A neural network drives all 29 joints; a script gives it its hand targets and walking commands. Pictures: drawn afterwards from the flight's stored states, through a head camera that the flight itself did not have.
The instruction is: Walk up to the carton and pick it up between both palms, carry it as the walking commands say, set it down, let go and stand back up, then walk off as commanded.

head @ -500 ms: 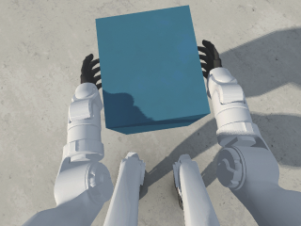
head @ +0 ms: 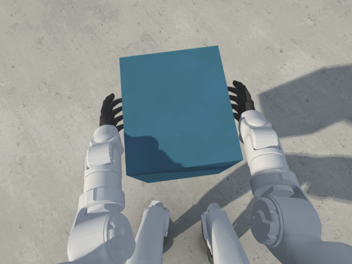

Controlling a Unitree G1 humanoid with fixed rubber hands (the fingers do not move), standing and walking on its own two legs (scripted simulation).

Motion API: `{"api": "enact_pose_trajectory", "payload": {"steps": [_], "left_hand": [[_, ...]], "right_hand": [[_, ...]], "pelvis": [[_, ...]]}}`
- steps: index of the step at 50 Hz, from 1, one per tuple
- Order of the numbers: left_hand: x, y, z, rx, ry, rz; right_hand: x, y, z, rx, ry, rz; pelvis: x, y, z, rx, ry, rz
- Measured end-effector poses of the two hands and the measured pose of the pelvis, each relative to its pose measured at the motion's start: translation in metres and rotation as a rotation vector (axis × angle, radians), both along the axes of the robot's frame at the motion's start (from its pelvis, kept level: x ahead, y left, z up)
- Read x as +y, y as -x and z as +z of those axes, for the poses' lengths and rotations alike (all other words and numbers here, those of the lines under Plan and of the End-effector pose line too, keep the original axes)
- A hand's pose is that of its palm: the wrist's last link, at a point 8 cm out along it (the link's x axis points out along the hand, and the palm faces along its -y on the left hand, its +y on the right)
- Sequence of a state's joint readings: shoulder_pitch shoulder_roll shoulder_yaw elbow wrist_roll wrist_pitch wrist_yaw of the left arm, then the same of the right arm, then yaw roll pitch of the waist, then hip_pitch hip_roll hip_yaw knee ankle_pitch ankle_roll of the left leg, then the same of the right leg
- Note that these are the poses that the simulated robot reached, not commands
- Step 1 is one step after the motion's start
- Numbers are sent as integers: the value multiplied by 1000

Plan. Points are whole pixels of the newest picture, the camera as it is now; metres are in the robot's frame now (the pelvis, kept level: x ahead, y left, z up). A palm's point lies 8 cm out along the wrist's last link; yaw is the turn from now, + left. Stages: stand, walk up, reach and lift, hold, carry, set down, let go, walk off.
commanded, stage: reach and lift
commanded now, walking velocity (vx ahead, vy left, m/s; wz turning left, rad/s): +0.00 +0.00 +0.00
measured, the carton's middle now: (177, 125) +0.44 +0.03 -0.12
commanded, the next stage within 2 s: none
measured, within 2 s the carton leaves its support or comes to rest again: neither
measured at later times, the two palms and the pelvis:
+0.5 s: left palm (98, 128) +0.38 +0.18 +0.02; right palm (257, 112) +0.41 -0.13 +0.02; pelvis +0.02 +0.00 +0.06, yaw +0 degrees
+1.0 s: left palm (82, 127) +0.35 +0.18 +0.09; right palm (278, 110) +0.39 -0.13 +0.09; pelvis +0.04 +0.00 +0.11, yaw -1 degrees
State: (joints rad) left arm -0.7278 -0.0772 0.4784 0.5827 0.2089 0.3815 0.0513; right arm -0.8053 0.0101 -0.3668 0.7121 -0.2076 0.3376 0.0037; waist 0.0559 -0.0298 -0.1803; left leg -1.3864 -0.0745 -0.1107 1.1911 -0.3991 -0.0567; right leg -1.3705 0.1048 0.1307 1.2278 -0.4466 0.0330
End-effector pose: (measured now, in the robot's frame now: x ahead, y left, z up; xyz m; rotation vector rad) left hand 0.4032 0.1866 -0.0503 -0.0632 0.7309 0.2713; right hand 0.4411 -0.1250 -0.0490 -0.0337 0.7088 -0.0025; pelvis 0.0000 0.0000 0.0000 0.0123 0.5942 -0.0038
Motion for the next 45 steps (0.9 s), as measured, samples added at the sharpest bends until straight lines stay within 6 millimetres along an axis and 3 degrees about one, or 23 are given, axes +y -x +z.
{"api": "enact_pose_trajectory", "payload": {"steps": [45], "left_hand": [[-6, 46, 129, -5, -7, -15]], "right_hand": [[-7, 50, 126, -3, 1, -4]], "pelvis": [[-1, -34, 102, -303, -2, -9]]}}
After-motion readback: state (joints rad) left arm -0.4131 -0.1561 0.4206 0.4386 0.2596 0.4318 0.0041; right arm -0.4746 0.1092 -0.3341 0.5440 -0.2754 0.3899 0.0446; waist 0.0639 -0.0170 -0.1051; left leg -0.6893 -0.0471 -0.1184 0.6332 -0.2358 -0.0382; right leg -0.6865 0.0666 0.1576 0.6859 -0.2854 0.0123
